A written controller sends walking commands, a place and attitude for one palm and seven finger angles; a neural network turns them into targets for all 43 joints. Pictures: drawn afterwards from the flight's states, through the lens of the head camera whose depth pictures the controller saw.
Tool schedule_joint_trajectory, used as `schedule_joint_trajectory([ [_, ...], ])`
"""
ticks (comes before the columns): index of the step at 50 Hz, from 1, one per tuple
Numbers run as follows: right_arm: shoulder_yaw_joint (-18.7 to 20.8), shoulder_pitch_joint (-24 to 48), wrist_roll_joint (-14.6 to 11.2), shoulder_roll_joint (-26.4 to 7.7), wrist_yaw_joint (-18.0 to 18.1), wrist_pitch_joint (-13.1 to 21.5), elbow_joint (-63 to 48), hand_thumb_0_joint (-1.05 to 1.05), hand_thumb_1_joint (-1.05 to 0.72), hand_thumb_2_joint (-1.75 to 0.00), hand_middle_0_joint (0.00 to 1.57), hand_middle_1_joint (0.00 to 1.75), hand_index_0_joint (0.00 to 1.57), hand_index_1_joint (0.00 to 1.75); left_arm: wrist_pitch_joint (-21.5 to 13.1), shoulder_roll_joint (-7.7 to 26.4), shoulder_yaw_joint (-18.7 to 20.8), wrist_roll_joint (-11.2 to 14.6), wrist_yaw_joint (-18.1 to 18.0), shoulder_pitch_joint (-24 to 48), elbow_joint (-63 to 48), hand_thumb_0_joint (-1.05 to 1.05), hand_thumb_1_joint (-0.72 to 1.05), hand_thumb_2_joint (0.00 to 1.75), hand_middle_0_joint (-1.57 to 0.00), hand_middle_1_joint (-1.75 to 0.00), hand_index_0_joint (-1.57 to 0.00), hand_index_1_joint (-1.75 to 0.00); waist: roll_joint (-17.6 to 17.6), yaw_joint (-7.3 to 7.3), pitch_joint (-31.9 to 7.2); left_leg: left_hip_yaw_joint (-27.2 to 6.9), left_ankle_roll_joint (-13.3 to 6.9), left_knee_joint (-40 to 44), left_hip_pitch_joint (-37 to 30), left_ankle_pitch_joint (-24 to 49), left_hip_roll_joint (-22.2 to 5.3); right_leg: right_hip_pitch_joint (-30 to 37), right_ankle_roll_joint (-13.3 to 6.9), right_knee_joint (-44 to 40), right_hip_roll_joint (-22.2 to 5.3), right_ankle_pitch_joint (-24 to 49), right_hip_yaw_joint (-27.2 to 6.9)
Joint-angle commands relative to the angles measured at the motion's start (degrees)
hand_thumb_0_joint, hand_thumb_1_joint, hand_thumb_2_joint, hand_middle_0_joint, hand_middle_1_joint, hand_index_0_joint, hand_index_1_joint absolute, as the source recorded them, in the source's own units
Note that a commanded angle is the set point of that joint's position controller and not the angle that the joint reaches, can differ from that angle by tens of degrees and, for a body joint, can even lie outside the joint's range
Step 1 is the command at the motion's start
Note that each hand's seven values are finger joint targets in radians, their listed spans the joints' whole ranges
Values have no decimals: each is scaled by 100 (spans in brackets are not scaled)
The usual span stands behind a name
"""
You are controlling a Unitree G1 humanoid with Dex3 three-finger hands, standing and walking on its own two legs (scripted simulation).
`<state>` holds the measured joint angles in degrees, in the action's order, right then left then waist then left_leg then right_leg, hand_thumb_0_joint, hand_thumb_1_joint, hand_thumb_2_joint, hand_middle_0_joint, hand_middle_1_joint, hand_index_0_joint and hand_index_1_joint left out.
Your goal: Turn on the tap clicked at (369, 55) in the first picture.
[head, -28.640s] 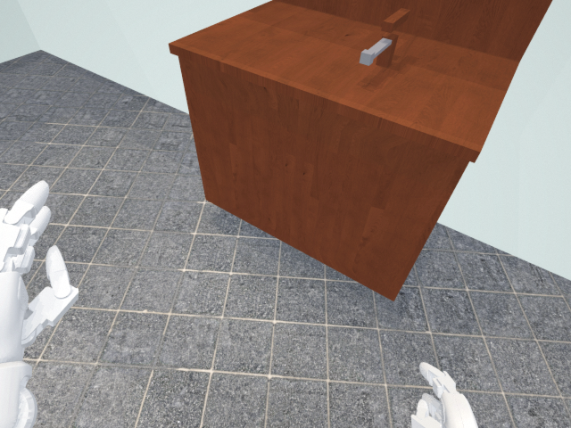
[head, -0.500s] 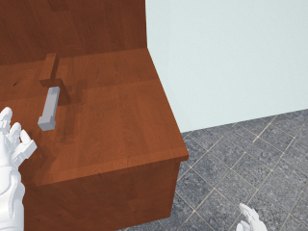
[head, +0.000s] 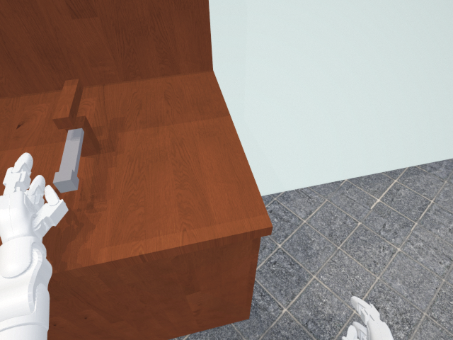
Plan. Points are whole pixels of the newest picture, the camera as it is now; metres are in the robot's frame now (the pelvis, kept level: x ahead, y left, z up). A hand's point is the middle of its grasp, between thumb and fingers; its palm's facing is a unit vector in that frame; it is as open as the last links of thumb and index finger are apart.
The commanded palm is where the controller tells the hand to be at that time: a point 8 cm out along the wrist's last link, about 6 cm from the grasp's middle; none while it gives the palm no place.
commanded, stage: push the lever round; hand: left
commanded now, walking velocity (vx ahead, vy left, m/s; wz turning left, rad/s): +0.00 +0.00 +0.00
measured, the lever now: (66, 181) +0.34 +0.31 +0.12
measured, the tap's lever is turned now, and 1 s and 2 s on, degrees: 1 20 46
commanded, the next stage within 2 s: none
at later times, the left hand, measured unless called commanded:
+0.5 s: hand (75, 203) +0.30 +0.28 +0.10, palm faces +0.55 -0.83 -0.08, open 7.7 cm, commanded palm +0.26 +0.31 +0.10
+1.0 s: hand (103, 195) +0.32 +0.24 +0.10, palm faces +0.61 -0.79 -0.07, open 7.7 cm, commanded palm +0.27 +0.28 +0.10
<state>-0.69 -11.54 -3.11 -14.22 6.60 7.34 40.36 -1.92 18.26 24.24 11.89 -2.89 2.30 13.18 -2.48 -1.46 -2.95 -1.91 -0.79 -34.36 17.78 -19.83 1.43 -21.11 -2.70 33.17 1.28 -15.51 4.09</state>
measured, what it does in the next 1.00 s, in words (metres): stands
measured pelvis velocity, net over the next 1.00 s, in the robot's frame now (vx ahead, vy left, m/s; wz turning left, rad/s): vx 0.00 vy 0.00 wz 0.01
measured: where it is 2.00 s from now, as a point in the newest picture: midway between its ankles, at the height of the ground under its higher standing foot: outside the picture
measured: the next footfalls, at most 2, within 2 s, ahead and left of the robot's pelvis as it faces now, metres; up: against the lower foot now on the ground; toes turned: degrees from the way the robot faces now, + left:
none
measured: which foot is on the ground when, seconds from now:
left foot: down 0.00-1.00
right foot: down 0.00-1.00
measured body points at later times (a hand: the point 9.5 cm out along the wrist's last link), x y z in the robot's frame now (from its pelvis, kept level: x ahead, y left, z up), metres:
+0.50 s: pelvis -0.01 -0.01 +0.00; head +0.01 -0.03 +0.45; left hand +0.26 +0.32 +0.11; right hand +0.17 -0.25 -0.10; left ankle -0.02 +0.11 -0.73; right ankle +0.02 -0.09 -0.73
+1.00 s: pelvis +0.00 +0.00 +0.00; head +0.01 -0.02 +0.45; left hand +0.28 +0.28 +0.11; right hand +0.17 -0.24 -0.11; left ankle -0.02 +0.11 -0.73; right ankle +0.02 -0.09 -0.73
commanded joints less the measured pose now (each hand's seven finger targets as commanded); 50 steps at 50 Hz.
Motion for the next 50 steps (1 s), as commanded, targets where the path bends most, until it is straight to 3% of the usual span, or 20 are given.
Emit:
schedule_joint_trajectory([
  [1,281,490,10,-749,35,275,-831,0,-90,-90,20,30,20,30,-432,1426,402,-12,-101,1203,-1478,0,90,90,-15,-15,-15,-15,-68,-71,-1089,1,-7,472,110,1637,-48,1050,98,-353,-148,1311,-262],
  [7,295,501,18,-767,47,311,-770,0,-90,-90,20,30,20,30,-517,1201,162,5,-124,1254,-1552,0,90,90,-15,-15,-15,-15,33,18,-1064,10,-34,430,92,1508,-35,985,116,-374,-165,1265,-290],
  [8,291,538,1,-743,57,301,-747,0,-90,-90,20,30,20,30,-503,1317,319,-32,-171,1136,-1503,0,90,90,-15,-15,-15,-15,-86,-63,-976,14,-36,452,124,1435,-40,988,100,-388,-164,1157,-295],
  [9,274,524,5,-756,53,298,-749,0,-90,-90,20,30,20,30,-497,1180,144,-35,-176,1276,-1503,0,90,90,-15,-15,-15,-15,-8,31,-984,22,-59,452,125,1350,-24,943,121,-408,-174,1103,-312],
  [13,254,602,6,-750,92,246,-703,0,-90,-90,20,30,20,30,-426,1404,286,-97,-262,1524,-1430,0,90,90,-15,-15,-15,-15,-65,-4,-929,30,-81,455,210,1188,-19,952,117,-445,-193,935,-352],
  [17,256,629,1,-735,85,215,-744,0,-90,-90,20,30,20,30,-377,1190,131,-47,-324,1615,-1376,0,90,90,-15,-15,-15,-15,113,26,-1022,46,-108,417,275,1142,4,1022,151,-483,-223,954,-412],
  [18,242,669,0,-719,93,197,-707,0,-90,-90,20,30,20,30,-371,1265,200,-106,-403,1684,-1366,0,90,90,-15,-15,-15,-15,-135,14,-931,46,-99,414,260,1085,4,959,129,-493,-219,846,-414],
  [19,224,627,7,-717,83,202,-715,0,-90,-90,20,30,20,30,-385,1017,-59,-125,-440,1869,-1381,0,90,90,-15,-15,-15,-15,-9,108,-958,22,-102,430,222,1057,5,890,142,-486,-212,812,-381],
  [21,233,657,24,-734,84,189,-700,0,-90,-90,20,30,20,30,-404,1066,-72,-156,-547,2073,-1367,0,90,90,-15,-15,-15,-15,-31,130,-1010,21,-110,395,218,987,1,867,142,-509,-219,732,-410],
  [24,237,647,55,-710,47,190,-729,0,-90,-90,20,30,20,30,-449,793,-268,-247,-725,1949,-1414,0,90,90,-15,-15,-15,-15,31,90,-1141,0,-93,400,142,1086,-1,897,133,-450,-204,830,-367],
  [31,248,736,97,-698,31,31,-746,0,-90,-90,20,30,20,30,-338,829,-166,-366,-1124,1971,-1385,0,90,90,-15,-15,-15,-15,187,16,-1233,11,-71,384,230,1261,-4,1069,133,-414,-225,1071,-364],
  [33,232,799,112,-670,30,-18,-735,0,-90,-90,20,30,20,30,-304,766,-221,-459,-1263,1992,-1481,0,90,90,-15,-15,-15,-15,-97,-7,-1186,15,-49,383,174,1283,-2,1016,114,-395,-220,1058,-348],
  [35,240,794,120,-659,11,-58,-747,0,-90,-90,20,30,20,30,-274,563,-358,-464,-1376,2013,-1394,0,90,90,-15,-15,-15,-15,195,38,-1168,10,-55,389,195,1260,-23,997,128,-426,-212,1026,-331],
  [38,231,856,145,-648,15,-122,-729,0,-90,-90,20,30,20,30,-258,544,-395,-567,-1559,2082,-1521,0,90,90,-15,-15,-15,-15,-38,-6,-1151,3,-21,398,160,1291,-18,992,95,-399,-200,981,-324],
  [39,241,833,161,-628,-15,-127,-773,0,-90,-90,20,30,20,30,-280,301,-628,-599,-1607,2105,-1648,0,90,90,-15,-15,-15,-15,-35,43,-1278,6,-12,386,63,1400,-26,991,104,-368,-207,1089,-305],
  [41,256,830,182,-639,-30,-157,-775,0,-90,-90,20,30,20,30,-236,270,-598,-599,-1730,1906,-1562,0,90,90,-15,-15,-15,-15,204,-9,-1293,2,-3,378,89,1521,-43,1077,104,-365,-199,1245,-289],
  [43,258,883,186,-633,-25,-228,-744,0,-90,-90,20,30,20,30,-200,318,-547,-663,-1847,1918,-1623,0,90,90,-15,-15,-15,-15,135,-38,-1248,-11,29,389,97,1577,-45,1106,85,-342,-198,1264,-278],
  [44,262,872,200,-614,-45,-248,-785,0,-90,-90,20,30,20,30,-195,36,-812,-694,-1891,1966,-1724,0,90,90,-15,-15,-15,-15,161,2,-1374,3,30,381,4,1680,-46,1109,99,-311,-205,1353,-263],
  [46,280,904,212,-606,-58,-282,-792,0,-90,-90,20,30,20,30,-139,-28,-859,-714,-2007,1812,-1771,0,90,90,-15,-15,-15,-15,60,-38,-1390,24,54,356,-16,1762,-52,1133,94,-327,-210,1427,-276],
  [50,275,1038,223,-584,-48,-396,-770,0,-90,-90,20,30,20,30,-15,-92,-868,-788,-2261,1947,-1713,0,90,90,-15,-15,-15,-15,281,-28,-1256,9,36,384,63,1576,-53,1114,94,-403,-221,1213,-288],
])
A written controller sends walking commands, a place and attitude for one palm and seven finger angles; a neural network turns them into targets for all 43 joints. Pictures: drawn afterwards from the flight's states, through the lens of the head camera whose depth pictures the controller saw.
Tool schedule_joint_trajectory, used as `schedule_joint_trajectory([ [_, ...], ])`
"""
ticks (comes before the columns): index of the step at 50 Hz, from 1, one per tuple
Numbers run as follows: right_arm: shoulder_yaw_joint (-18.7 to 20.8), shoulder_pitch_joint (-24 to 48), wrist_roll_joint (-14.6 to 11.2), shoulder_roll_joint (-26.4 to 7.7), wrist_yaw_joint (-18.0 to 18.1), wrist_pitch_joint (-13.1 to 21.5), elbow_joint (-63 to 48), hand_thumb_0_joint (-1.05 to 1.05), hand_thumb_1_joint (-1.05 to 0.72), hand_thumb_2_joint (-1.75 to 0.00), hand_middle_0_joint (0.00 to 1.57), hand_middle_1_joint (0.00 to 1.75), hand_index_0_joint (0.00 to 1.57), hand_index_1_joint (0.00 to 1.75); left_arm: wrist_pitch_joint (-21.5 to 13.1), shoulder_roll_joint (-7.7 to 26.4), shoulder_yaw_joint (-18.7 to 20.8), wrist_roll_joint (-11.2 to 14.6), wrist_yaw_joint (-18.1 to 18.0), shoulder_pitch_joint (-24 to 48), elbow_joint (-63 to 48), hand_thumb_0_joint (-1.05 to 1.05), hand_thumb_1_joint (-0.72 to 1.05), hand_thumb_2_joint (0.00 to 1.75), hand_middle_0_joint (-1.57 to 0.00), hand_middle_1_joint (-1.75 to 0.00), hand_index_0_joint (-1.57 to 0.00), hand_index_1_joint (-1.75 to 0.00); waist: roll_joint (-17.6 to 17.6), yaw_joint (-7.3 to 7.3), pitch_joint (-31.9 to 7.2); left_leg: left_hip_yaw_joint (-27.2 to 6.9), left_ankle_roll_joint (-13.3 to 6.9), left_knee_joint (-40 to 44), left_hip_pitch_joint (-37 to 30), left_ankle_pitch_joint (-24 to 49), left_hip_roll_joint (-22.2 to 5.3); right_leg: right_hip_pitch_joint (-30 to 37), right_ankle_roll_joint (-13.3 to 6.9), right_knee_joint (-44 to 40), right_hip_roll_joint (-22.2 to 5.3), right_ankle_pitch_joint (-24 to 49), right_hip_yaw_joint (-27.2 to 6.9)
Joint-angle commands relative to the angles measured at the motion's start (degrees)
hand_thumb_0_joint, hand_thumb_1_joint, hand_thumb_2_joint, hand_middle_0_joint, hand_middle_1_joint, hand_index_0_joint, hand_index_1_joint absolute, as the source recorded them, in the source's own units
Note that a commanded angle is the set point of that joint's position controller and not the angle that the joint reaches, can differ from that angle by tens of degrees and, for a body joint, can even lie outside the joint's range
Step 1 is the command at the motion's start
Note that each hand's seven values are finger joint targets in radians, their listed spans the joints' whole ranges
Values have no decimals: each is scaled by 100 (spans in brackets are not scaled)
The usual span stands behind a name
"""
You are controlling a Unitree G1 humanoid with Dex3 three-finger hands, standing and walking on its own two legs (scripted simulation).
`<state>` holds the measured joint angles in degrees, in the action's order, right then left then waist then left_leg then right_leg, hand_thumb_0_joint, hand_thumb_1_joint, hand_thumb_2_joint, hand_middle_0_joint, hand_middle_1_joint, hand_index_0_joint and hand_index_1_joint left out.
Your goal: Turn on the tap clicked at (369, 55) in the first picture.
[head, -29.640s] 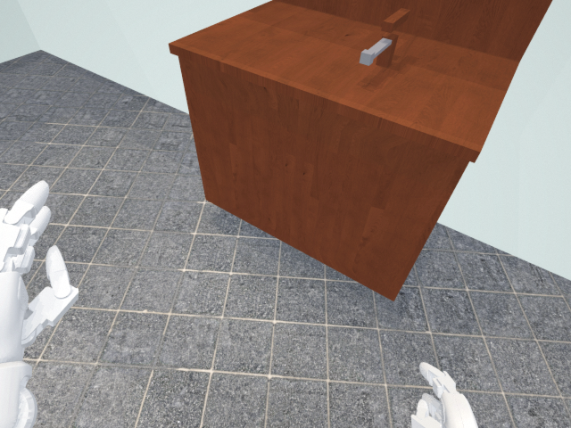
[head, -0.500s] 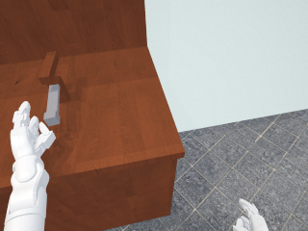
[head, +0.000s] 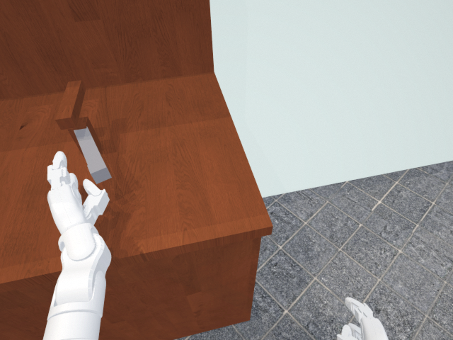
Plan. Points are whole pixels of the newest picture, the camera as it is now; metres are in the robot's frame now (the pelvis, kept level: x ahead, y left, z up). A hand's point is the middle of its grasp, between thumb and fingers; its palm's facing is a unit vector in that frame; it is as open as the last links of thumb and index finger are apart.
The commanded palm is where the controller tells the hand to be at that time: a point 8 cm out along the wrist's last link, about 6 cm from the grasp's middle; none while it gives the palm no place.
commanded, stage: push the lever round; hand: left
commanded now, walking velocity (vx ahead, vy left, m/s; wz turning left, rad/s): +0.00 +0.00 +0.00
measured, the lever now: (99, 171) +0.36 +0.26 +0.12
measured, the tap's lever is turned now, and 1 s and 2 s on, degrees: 20 46 74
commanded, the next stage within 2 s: lift the hand up off the lever in 1.90 s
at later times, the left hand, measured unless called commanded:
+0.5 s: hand (126, 185) +0.35 +0.21 +0.10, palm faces +0.69 -0.72 -0.06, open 7.7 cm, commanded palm +0.30 +0.24 +0.10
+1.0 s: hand (146, 171) +0.39 +0.19 +0.10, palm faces +0.75 -0.66 -0.08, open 7.7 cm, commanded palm +0.33 +0.20 +0.10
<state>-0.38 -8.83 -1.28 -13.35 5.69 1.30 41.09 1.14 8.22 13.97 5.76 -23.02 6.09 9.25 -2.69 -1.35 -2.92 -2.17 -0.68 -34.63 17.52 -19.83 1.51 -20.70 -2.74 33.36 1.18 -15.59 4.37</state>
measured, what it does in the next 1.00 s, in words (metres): stands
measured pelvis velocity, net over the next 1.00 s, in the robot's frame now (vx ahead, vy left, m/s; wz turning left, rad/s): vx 0.00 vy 0.00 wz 0.01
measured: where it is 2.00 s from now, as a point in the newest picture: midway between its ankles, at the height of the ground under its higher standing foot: outside the picture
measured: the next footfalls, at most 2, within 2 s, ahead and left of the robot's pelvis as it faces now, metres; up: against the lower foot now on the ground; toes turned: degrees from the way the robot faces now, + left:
none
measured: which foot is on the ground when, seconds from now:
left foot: down 0.00-1.00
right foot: down 0.00-1.00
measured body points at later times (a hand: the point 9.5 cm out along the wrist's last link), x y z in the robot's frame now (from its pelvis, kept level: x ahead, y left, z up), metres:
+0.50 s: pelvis +0.00 +0.00 +0.00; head +0.00 -0.01 +0.45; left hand +0.30 +0.25 +0.11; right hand +0.18 -0.23 -0.11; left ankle -0.02 +0.11 -0.73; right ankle +0.02 -0.09 -0.73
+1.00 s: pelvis +0.00 +0.00 +0.00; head +0.02 -0.02 +0.45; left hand +0.34 +0.22 +0.11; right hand +0.17 -0.24 -0.12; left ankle -0.02 +0.11 -0.73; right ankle +0.02 -0.09 -0.73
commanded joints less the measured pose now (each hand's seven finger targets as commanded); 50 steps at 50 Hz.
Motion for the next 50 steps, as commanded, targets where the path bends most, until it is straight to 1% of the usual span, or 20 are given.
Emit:
schedule_joint_trajectory([
  [1,231,778,53,-659,35,191,-858,0,-90,-90,20,30,20,30,-322,822,23,-219,-294,1674,-1454,0,90,90,-15,-15,-15,-15,220,-24,-1313,30,47,417,32,1662,-62,1093,87,-398,-216,1289,-308],
  [8,215,928,110,-630,57,58,-751,0,-90,-90,20,30,20,30,-193,646,-191,-414,-701,2066,-1440,0,90,90,-15,-15,-15,-15,92,15,-1199,-34,90,436,-38,1467,-75,936,64,-465,-209,918,-302],
  [10,209,961,111,-612,39,41,-760,0,-90,-90,20,30,20,30,-145,381,-415,-429,-794,2125,-1268,0,90,90,-15,-15,-15,-15,261,46,-1188,-49,79,431,-9,1412,-87,902,74,-487,-222,860,-284],
  [13,220,990,133,-612,60,-43,-696,0,-90,-90,20,30,20,30,-89,605,-152,-491,-969,2224,-1115,0,90,90,-15,-15,-15,-15,249,-10,-1184,-55,105,458,28,1371,-88,956,52,-515,-214,767,-289],
  [15,210,1050,141,-570,22,-58,-742,0,-90,-90,20,30,20,30,-84,206,-565,-529,-1052,2440,-1161,0,90,90,-15,-15,-15,-15,171,38,-1262,-48,109,424,-47,1456,-95,933,55,-492,-242,859,-286],
  [18,230,1019,189,-568,14,-128,-660,0,-90,-90,20,30,20,30,-36,344,-362,-602,-1240,2477,-1058,0,90,90,-15,-15,-15,-15,195,-20,-1358,-61,160,433,-54,1561,-97,1022,35,-475,-220,917,-272],
  [19,220,1034,179,-543,-19,-144,-719,0,-90,-90,20,30,20,30,-15,95,-577,-610,-1262,2499,-1011,0,90,90,-15,-15,-15,-15,259,27,-1344,-36,138,437,-58,1596,-105,993,53,-474,-241,969,-258],
  [22,256,1053,210,-522,-50,-173,-704,0,-90,-90,20,30,20,30,-4,60,-556,-638,-1423,2542,-1009,0,90,90,-15,-15,-15,-15,300,-13,-1522,-7,149,365,-88,1807,-109,1127,48,-439,-257,1264,-272],
  [23,261,1041,224,-541,-41,-220,-643,0,-90,-90,20,30,20,30,46,285,-295,-670,-1478,2411,-862,0,90,90,-15,-15,-15,-15,244,-76,-1417,-24,175,406,-23,1778,-113,1134,29,-456,-242,1186,-278],
  [26,265,1071,212,-507,-84,-263,-682,0,-90,-90,20,30,20,30,61,16,-548,-682,-1558,2665,-919,0,90,90,-15,-15,-15,-15,392,19,-1489,26,137,376,-51,1836,-128,1175,56,-472,-278,1346,-299],
  [32,258,1146,236,-478,-86,-273,-591,0,-90,-90,20,30,20,30,89,-110,-595,-719,-1765,3106,-539,0,90,90,-15,-15,-15,-15,484,64,-1286,12,71,407,82,1352,-118,1011,81,-643,-299,769,-316],
  [33,275,1156,235,-502,-64,-294,-522,0,-90,-90,20,30,20,30,88,165,-336,-751,-1812,3135,-485,0,90,90,-15,-15,-15,-15,335,29,-1217,-5,90,461,110,1164,-126,971,60,-685,-281,494,-327],
  [34,248,1164,230,-461,-91,-284,-568,0,-90,-90,20,30,20,30,50,-159,-673,-778,-1819,3397,-524,0,90,90,-15,-15,-15,-15,255,103,-1252,6,96,482,51,1171,-118,919,60,-654,-295,488,-303],
  [37,278,1161,267,-457,-114,-248,-501,0,-90,-90,20,30,20,30,-19,-231,-717,-816,-1953,3613,-335,0,90,90,-15,-15,-15,-15,279,114,-1333,4,78,403,67,1100,-128,884,59,-667,-293,447,-302],
  [38,296,1110,290,-478,-104,-261,-422,0,-90,-90,20,30,20,30,-19,-47,-490,-830,-2011,3567,-217,0,90,90,-15,-15,-15,-15,285,77,-1311,-14,105,431,78,1076,-133,890,51,-675,-271,402,-297],
  [41,308,1115,297,-449,-155,-251,-452,0,-90,-90,20,30,20,30,-78,-324,-725,-847,-2093,3888,-141,0,90,90,-15,-15,-15,-15,293,123,-1477,20,83,372,64,1162,-135,904,66,-633,-296,529,-296],
  [43,333,1054,334,-486,-155,-285,-364,0,-90,-90,20,30,20,30,-43,-20,-367,-885,-2214,3816,82,0,90,90,-15,-15,-15,-15,314,62,-1529,-2,119,363,108,1273,-137,979,43,-609,-271,616,-276],
  [45,336,1066,348,-441,-223,-277,-428,0,-90,-90,20,30,20,30,-62,-452,-738,-903,-2266,4094,5,0,90,90,-15,-15,-15,-15,259,105,-1665,15,161,292,10,1578,-156,962,37,-506,-293,923,-220],
  [48,388,956,398,-484,-265,-335,-350,0,-90,-90,20,30,20,30,42,-252,-410,-945,-2407,3910,249,0,90,90,-15,-15,-15,-15,318,22,-1765,36,217,247,47,1913,-157,1073,27,-421,-264,1304,-198],
  [50,395,955,394,-427,-333,-349,-427,0,-90,-90,20,30,20,30,56,-598,-692,-959,-2464,4038,117,0,90,90,-15,-15,-15,-15,333,59,-1913,64,249,168,-46,2249,-174,1112,27,-309,-281,1683,-146],
])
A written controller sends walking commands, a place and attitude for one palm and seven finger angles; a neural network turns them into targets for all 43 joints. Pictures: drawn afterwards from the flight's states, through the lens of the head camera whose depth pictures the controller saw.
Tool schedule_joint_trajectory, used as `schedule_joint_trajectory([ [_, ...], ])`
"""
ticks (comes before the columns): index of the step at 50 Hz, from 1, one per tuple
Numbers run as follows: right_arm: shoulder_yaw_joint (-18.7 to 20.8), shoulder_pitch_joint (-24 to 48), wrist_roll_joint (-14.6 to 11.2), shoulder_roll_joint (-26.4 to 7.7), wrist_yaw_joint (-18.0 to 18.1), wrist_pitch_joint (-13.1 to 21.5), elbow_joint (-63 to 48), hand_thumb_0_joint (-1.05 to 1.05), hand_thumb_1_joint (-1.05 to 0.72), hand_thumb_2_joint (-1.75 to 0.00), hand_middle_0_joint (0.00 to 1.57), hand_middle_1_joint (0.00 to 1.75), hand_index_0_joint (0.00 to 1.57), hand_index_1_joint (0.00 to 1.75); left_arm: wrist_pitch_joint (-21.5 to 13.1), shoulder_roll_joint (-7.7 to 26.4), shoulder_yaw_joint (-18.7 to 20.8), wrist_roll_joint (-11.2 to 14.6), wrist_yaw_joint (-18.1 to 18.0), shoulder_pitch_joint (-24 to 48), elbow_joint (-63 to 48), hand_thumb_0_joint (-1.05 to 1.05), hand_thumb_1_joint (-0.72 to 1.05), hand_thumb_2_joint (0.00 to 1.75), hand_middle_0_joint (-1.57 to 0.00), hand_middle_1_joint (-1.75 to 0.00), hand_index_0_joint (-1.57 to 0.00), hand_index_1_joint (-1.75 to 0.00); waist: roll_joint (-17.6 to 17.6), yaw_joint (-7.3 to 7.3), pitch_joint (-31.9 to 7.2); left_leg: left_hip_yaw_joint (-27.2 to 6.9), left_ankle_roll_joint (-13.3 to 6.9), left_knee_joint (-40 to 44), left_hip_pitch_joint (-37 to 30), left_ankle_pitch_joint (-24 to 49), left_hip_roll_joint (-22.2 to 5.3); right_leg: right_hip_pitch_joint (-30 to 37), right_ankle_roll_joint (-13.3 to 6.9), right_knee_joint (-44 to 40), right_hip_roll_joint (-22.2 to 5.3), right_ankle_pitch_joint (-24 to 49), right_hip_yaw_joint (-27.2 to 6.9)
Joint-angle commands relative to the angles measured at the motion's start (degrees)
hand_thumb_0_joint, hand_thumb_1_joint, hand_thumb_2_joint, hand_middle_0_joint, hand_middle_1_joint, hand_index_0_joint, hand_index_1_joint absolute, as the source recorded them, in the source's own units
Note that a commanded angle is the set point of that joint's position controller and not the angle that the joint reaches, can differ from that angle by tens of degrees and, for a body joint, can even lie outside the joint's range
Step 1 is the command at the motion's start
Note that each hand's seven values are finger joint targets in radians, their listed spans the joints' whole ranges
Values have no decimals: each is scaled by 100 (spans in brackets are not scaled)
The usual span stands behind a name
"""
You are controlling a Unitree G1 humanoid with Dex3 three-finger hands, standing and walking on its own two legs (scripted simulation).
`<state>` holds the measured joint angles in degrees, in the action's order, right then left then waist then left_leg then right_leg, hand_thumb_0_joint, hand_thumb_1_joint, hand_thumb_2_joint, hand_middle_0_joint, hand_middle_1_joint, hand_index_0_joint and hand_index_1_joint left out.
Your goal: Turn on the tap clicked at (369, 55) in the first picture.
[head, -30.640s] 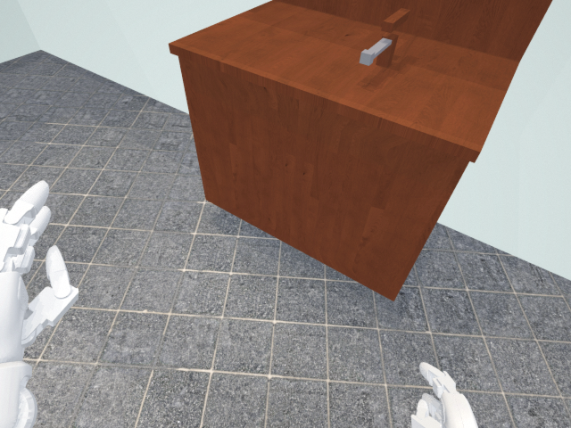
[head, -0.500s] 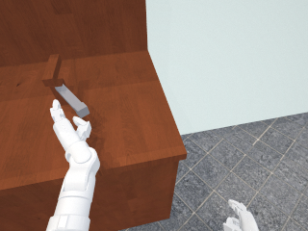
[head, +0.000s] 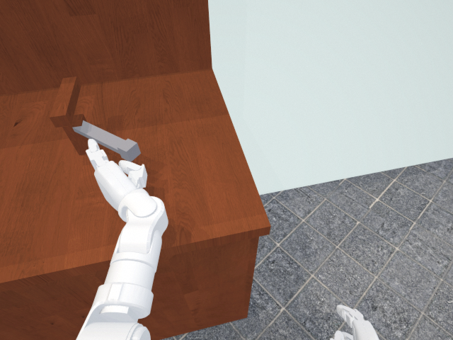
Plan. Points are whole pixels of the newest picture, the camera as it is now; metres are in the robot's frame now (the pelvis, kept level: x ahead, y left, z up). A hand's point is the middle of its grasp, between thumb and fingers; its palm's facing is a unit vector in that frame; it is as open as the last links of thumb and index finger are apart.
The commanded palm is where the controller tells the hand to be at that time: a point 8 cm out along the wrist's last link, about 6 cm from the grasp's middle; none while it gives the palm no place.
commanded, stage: push the lever round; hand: left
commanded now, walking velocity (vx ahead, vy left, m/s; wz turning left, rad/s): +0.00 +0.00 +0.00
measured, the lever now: (129, 150) +0.42 +0.22 +0.12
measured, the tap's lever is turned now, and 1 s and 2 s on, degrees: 46 74 83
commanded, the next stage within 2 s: lift the hand up off the lever in 0.90 s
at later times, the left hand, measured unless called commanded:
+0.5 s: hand (158, 158) +0.42 +0.16 +0.10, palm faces +0.78 -0.61 -0.12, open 8.0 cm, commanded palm +0.37 +0.19 +0.10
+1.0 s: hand (162, 150) +0.44 +0.16 +0.10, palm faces +0.79 -0.60 -0.11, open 7.8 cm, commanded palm +0.39 +0.19 +0.10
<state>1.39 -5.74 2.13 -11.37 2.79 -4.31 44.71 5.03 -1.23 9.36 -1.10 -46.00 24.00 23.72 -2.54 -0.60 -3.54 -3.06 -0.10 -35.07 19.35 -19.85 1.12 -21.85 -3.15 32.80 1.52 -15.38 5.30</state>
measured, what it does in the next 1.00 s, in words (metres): stands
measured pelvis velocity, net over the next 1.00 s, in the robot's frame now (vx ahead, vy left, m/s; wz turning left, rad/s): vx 0.00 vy -0.02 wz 0.00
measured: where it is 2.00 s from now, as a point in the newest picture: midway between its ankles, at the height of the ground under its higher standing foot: outside the picture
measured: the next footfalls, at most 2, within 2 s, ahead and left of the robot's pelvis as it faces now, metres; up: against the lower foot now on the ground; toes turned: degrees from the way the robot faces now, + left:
none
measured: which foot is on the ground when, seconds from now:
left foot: down 0.00-1.00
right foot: down 0.00-1.00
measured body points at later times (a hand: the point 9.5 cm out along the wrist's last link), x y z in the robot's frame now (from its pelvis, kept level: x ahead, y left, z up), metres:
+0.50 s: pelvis +0.01 -0.01 +0.00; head +0.03 -0.03 +0.45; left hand +0.37 +0.19 +0.11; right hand +0.16 -0.24 -0.13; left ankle -0.02 +0.12 -0.73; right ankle +0.02 -0.08 -0.73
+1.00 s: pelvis +0.00 -0.02 -0.01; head +0.03 -0.03 +0.44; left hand +0.39 +0.19 +0.11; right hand +0.11 -0.26 -0.14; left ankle -0.02 +0.12 -0.73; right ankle +0.02 -0.08 -0.73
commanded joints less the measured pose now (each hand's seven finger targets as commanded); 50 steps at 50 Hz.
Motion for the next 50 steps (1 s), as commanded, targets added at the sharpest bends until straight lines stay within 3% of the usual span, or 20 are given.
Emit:
schedule_joint_trajectory([
  [1,228,596,64,-631,-68,199,-772,0,-90,-90,20,30,20,30,-295,311,-248,-304,-191,2252,-1259,0,90,90,-15,-15,-15,-15,389,-4,-1891,163,185,209,-203,2241,-137,1212,78,-238,-308,1654,-234],
  [2,225,610,72,-630,-75,192,-767,0,-90,-90,20,30,20,30,-259,260,-276,-299,-232,2350,-1168,0,90,90,-15,-15,-15,-15,480,21,-1814,177,160,173,-133,2190,-130,1182,101,-249,-325,1711,-245],
  [3,243,558,97,-673,-52,164,-680,0,-90,-90,20,30,20,30,-219,580,93,-320,-294,2243,-998,0,90,90,-15,-15,-15,-15,540,-31,-1753,146,173,206,-84,2149,-133,1201,87,-273,-294,1631,-251],
  [4,220,570,73,-635,-82,151,-754,0,-90,-90,20,30,20,30,-201,360,-98,-318,-293,2315,-984,0,90,90,-15,-15,-15,-15,611,15,-1737,192,135,240,-45,2075,-121,1204,120,-282,-329,1614,-248],
  [7,219,604,79,-610,-92,155,-717,0,-90,-90,20,30,20,30,-210,474,26,-355,-411,2679,-911,0,90,90,-15,-15,-15,-15,568,24,-1768,196,83,186,61,1837,-110,1214,146,-345,-372,1506,-308],
  [8,238,578,107,-652,-76,131,-629,0,-90,-90,20,30,20,30,-184,723,277,-399,-453,2578,-776,0,90,90,-15,-15,-15,-15,537,-26,-1735,169,101,213,88,1794,-124,1206,119,-363,-331,1356,-305],
  [9,208,597,99,-606,-114,138,-677,0,-90,-90,20,30,20,30,-202,361,-90,-425,-437,2840,-834,0,90,90,-15,-15,-15,-15,441,75,-1763,194,85,209,12,1762,-116,1099,134,-346,-348,1270,-276],
  [12,234,548,132,-595,-162,197,-612,0,-90,-90,20,30,20,30,-231,215,-216,-482,-518,3121,-704,0,90,90,-15,-15,-15,-15,284,112,-1833,183,111,109,-15,1809,-124,972,113,-291,-331,1300,-245],
  [14,242,478,155,-608,-175,219,-577,0,-90,-90,20,30,20,30,-250,145,-247,-513,-565,3314,-594,0,90,90,-15,-15,-15,-15,434,172,-1874,167,119,110,-44,1832,-126,894,114,-247,-302,1246,-200],
  [17,257,415,189,-595,-200,235,-576,0,-90,-90,20,30,20,30,-268,184,-156,-525,-604,3319,-532,0,90,90,-15,-15,-15,-15,403,137,-2077,213,122,-9,3,2068,-100,1012,141,-135,-337,1771,-222],
  [18,280,379,206,-643,-178,210,-519,0,-90,-90,20,30,20,30,-239,493,156,-536,-618,3142,-395,0,90,90,-15,-15,-15,-15,465,80,-2070,196,122,13,91,1956,-102,1050,140,-165,-319,1645,-239],
  [19,237,385,179,-611,-188,194,-568,0,-90,-90,20,30,20,30,-242,326,-20,-532,-601,3339,-378,0,90,90,-15,-15,-15,-15,491,152,-2049,219,80,39,129,1846,-86,1033,172,-172,-364,1614,-262],
  [22,255,327,172,-613,-184,198,-586,0,-90,-90,20,30,20,30,-284,470,140,-547,-628,3426,-329,0,90,90,-15,-15,-15,-15,599,137,-2118,221,54,10,210,1897,-84,1186,197,-146,-402,1960,-300],
  [23,281,320,195,-659,-167,187,-543,0,-90,-90,20,30,20,30,-266,698,377,-551,-639,3248,-252,0,90,90,-15,-15,-15,-15,580,80,-2117,224,53,24,250,1875,-83,1209,191,-167,-373,1909,-312],
  [24,242,286,184,-619,-188,189,-591,0,-90,-90,20,30,20,30,-286,450,124,-551,-619,3445,-364,0,90,90,-15,-15,-15,-15,534,165,-2169,245,42,33,174,1969,-66,1200,208,-117,-392,2054,-299],
  [32,284,159,184,-627,-228,236,-555,0,-90,-90,20,30,20,30,-395,496,157,-591,-633,3639,-156,0,90,90,-15,-15,-15,-15,533,230,-2165,256,18,-29,286,1844,-56,1125,220,-110,-376,2012,-312],
  [33,294,134,203,-666,-221,232,-512,0,-90,-90,20,30,20,30,-398,662,294,-616,-653,3661,-127,0,90,90,-15,-15,-15,-15,449,208,-2130,241,31,-4,301,1826,-58,1085,186,-104,-343,1863,-297],
  [34,279,130,191,-637,-239,242,-538,0,-90,-90,20,30,20,30,-412,500,146,-606,-639,3746,-113,0,90,90,-15,-15,-15,-15,436,271,-2099,261,10,-10,282,1756,-49,1007,208,-118,-347,1772,-301],
  [38,282,110,204,-683,-221,288,-439,0,-90,-90,20,30,20,30,-492,802,401,-604,-693,4036,196,0,90,90,-15,-15,-15,-15,567,312,-1936,240,-47,8,480,1253,-37,866,223,-273,-329,1131,-358],
  [50,303,-175,226,-736,-274,315,-393,0,-90,-90,20,30,20,30,-780,1244,796,-696,-737,4523,931,0,90,90,-15,-15,-15,-15,502,430,-2086,274,-88,-49,783,1031,-34,786,263,-205,-351,1038,-420],
])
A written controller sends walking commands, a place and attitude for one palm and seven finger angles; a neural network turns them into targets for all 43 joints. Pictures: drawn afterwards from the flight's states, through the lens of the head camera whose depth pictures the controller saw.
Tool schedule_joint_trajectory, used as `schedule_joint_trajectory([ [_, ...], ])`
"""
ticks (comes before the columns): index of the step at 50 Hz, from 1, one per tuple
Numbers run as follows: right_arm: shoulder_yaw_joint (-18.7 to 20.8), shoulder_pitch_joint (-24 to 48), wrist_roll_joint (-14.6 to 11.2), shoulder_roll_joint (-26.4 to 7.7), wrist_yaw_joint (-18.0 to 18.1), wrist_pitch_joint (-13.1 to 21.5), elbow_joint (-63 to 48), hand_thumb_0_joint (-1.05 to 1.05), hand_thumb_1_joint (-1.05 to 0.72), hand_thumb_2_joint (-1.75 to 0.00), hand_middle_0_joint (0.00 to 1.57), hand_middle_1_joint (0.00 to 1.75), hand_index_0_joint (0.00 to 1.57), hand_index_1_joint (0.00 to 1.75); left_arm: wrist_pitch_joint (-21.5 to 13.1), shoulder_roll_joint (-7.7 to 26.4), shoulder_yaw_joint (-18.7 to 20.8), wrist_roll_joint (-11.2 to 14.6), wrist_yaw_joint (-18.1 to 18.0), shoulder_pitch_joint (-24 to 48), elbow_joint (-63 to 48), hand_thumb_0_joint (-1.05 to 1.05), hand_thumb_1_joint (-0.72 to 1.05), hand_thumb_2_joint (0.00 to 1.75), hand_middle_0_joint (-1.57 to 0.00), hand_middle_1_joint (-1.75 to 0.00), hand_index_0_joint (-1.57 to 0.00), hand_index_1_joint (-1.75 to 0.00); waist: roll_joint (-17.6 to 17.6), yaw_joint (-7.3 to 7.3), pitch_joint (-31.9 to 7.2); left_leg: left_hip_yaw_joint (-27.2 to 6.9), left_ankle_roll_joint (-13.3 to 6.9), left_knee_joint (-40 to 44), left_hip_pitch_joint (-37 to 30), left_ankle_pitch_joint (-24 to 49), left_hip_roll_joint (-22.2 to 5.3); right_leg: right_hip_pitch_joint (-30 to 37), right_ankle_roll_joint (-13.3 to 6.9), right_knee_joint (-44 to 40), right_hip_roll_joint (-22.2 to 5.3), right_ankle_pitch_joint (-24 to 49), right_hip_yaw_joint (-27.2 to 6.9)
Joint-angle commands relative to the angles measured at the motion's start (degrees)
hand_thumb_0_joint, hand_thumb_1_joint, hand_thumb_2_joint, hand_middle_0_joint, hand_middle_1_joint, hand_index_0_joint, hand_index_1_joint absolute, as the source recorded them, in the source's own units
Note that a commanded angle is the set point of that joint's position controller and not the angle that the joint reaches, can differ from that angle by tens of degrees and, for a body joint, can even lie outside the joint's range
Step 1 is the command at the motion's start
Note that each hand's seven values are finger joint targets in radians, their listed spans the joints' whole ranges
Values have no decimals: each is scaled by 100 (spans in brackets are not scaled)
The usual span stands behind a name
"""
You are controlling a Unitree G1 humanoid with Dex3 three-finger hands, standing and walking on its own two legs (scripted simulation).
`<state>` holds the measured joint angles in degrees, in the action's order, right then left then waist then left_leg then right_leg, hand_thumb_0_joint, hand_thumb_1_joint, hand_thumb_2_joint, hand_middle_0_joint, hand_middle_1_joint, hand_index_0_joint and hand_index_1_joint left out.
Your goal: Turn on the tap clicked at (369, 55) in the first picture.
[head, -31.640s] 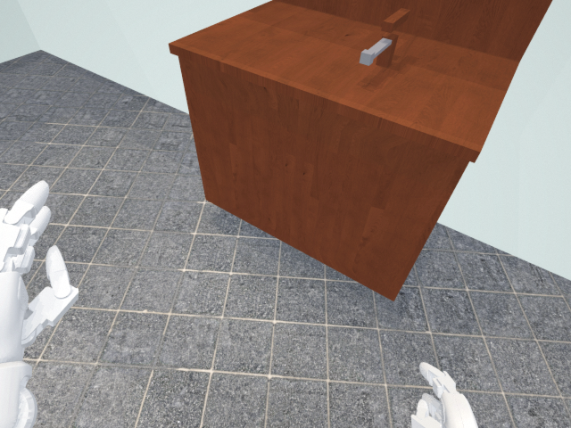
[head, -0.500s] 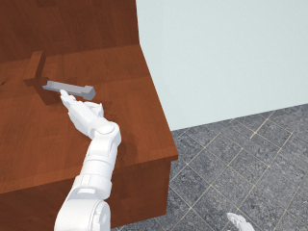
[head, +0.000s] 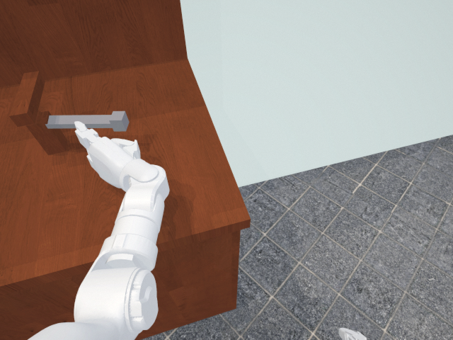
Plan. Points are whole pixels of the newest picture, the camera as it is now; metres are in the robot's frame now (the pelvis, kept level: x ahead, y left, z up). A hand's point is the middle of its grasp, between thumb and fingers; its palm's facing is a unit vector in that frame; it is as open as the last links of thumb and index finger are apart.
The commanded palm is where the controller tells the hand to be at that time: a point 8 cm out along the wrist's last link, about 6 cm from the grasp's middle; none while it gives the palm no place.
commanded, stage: lift the hand up off the lever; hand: left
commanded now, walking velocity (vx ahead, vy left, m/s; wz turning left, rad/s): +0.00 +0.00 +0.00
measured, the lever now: (119, 121) +0.50 +0.21 +0.12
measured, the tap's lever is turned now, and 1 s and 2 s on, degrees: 74 83 83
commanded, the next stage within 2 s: none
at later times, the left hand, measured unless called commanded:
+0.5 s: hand (128, 137) +0.45 +0.19 +0.12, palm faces +0.79 -0.60 -0.09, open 7.8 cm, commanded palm +0.39 +0.20 +0.13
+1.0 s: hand (118, 135) +0.43 +0.19 +0.15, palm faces +0.77 -0.63 -0.07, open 7.8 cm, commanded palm +0.38 +0.21 +0.15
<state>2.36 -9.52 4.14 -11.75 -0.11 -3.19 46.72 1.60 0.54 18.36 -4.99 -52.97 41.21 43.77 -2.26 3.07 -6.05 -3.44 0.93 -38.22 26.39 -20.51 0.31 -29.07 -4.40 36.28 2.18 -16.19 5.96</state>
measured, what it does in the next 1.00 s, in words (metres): stands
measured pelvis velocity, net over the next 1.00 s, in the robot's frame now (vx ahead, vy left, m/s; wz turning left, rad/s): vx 0.01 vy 0.01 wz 0.00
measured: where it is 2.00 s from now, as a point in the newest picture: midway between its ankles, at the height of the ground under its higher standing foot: outside the picture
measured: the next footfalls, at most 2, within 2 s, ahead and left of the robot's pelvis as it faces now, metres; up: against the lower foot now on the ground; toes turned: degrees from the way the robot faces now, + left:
none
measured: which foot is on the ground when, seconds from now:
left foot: down 0.00-1.00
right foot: down 0.00-1.00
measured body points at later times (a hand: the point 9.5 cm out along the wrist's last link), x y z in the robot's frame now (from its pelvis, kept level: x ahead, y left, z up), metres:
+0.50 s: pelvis +0.01 +0.01 +0.00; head +0.03 -0.01 +0.45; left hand +0.41 +0.21 +0.13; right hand +0.10 -0.24 -0.13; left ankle -0.02 +0.13 -0.72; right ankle +0.02 -0.07 -0.72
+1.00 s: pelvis +0.01 +0.01 +0.01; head +0.02 +0.00 +0.46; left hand +0.38 +0.22 +0.15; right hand +0.16 -0.22 -0.11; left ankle -0.02 +0.13 -0.72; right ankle +0.02 -0.07 -0.72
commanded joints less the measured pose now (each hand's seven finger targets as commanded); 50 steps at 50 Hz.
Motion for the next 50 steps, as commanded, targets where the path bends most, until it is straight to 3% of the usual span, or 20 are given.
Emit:
schedule_joint_trajectory([
  [1,203,178,30,-691,-5,209,-589,0,-90,-90,20,30,20,30,-441,1010,-165,-317,-37,2868,-1041,0,90,90,-15,-15,-15,-15,354,69,-1814,328,-190,274,58,1083,57,1468,374,-560,-403,1067,-484],
  [3,228,120,56,-729,-15,223,-581,0,-90,-90,20,30,20,30,-484,1158,3,-311,-55,2903,-1047,0,90,90,-15,-15,-15,-15,357,56,-1911,315,-199,274,6,1152,57,1481,356,-533,-356,1072,-445],
  [5,228,71,50,-717,-41,232,-598,0,-90,-90,20,30,20,30,-492,1047,-103,-309,-38,2950,-997,0,90,90,-15,-15,-15,-15,378,77,-1919,322,-191,287,-2,1154,50,1453,361,-527,-350,1056,-430],
  [8,274,-33,72,-766,-54,235,-612,0,-90,-90,20,30,20,30,-484,1248,130,-304,-48,2727,-1140,0,90,90,-15,-15,-15,-15,340,0,-2172,323,-171,277,-110,1585,60,1676,332,-403,-318,1616,-398],
  [10,279,-76,68,-742,-101,231,-655,0,-90,-90,20,30,20,30,-439,981,-107,-297,-9,2649,-1314,0,90,90,-15,-15,-15,-15,225,3,-2258,356,-130,269,-276,1913,46,1702,312,-326,-308,1933,-349],
  [11,276,-96,65,-739,-118,230,-656,0,-90,-90,20,30,20,30,-378,828,-251,-300,18,2577,-1258,0,90,90,-15,-15,-15,-15,245,13,-2120,339,-105,312,-290,1948,34,1641,289,-339,-281,1874,-307],
  [13,273,-76,51,-780,-113,235,-629,0,-90,-90,20,30,20,30,-287,897,-138,-216,33,2552,-1155,0,90,90,-15,-15,-15,-15,410,26,-1868,322,-126,371,-224,1778,42,1587,296,-437,-266,1656,-292],
  [23,280,49,41,-748,-85,234,-676,0,-90,-90,20,30,20,30,-157,1037,-68,-224,44,2461,-1712,0,90,90,-15,-15,-15,-15,382,-91,-1957,350,-121,508,-413,1821,37,1868,283,-558,-265,1631,-312],
  [26,258,106,18,-714,-97,238,-699,0,-90,-90,20,30,20,30,-52,634,-460,-193,108,2440,-1817,0,90,90,-15,-15,-15,-15,287,-57,-1830,360,-96,530,-586,1988,25,1781,266,-563,-259,1745,-281],
  [31,230,228,-27,-703,-49,184,-755,0,-90,-90,20,30,20,30,157,638,-402,-56,169,2151,-1942,0,90,90,-15,-15,-15,-15,493,-145,-1742,360,-87,623,-612,2046,47,2010,292,-654,-302,1910,-291],
  [33,220,312,-30,-714,-5,152,-745,0,-90,-90,20,30,20,30,217,816,-268,-55,173,2196,-2027,0,90,90,-15,-15,-15,-15,524,-155,-1675,340,-96,661,-600,2000,50,2073,292,-698,-318,1872,-295],
  [34,204,335,-40,-674,-14,153,-771,0,-90,-90,20,30,20,30,226,649,-434,-74,186,2235,-2165,0,90,90,-15,-15,-15,-15,426,-160,-1740,362,-88,674,-707,2083,47,2062,290,-681,-321,1940,-300],
  [37,203,404,-38,-658,-2,144,-790,0,-90,-90,20,30,20,30,311,607,-508,-87,203,2132,-2288,0,90,90,-15,-15,-15,-15,440,-176,-1719,368,-73,664,-760,2146,37,2090,292,-701,-323,2011,-300],
  [38,209,429,-36,-675,25,127,-758,0,-90,-90,20,30,20,30,311,758,-394,-91,209,2179,-2364,0,90,90,-15,-15,-15,-15,400,-185,-1695,346,-60,690,-789,2144,33,2114,275,-727,-315,1926,-290],
  [40,174,512,-61,-632,31,132,-790,0,-90,-90,20,30,20,30,370,490,-668,-68,256,2236,-2400,0,90,90,-15,-15,-15,-15,312,-178,-1619,348,-55,724,-836,2080,37,2053,278,-754,-331,1841,-306],
  [44,184,573,-79,-622,51,140,-796,0,-90,-90,20,30,20,30,432,465,-709,-27,288,2172,-2648,0,90,90,-15,-15,-15,-15,213,-221,-1730,322,14,747,-1059,2341,24,2127,234,-737,-300,1941,-260],
  [46,171,601,-82,-623,45,143,-785,0,-90,-90,20,30,20,30,540,344,-782,17,299,2040,-2539,0,90,90,-15,-15,-15,-15,397,-219,-1620,322,8,755,-999,2313,38,2133,259,-762,-313,1996,-252],
  [48,179,668,-89,-658,80,103,-762,0,-90,-90,20,30,20,30,645,503,-607,52,303,1918,-2442,0,90,90,-15,-15,-15,-15,510,-272,-1526,295,21,839,-954,2189,31,2168,248,-837,-293,1761,-234],
  [49,137,724,-116,-635,71,116,-768,0,-90,-90,20,30,20,30,694,297,-816,58,320,2085,-2377,0,90,90,-15,-15,-15,-15,512,-216,-1366,310,-4,882,-946,2050,37,2061,264,-903,-320,1598,-248],
  [50,127,759,-126,-632,80,132,-730,0,-90,-90,20,30,20,30,709,392,-736,62,291,2280,-2345,0,90,90,-15,-15,-15,-15,503,-214,-1304,288,-22,910,-895,1825,42,2003,273,-978,-326,1320,-278],
])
